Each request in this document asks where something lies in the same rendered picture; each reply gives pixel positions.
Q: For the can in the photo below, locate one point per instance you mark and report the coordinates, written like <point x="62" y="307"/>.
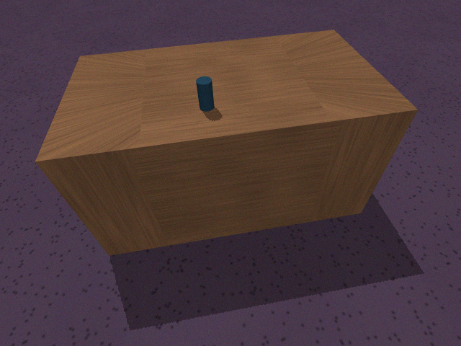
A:
<point x="205" y="93"/>

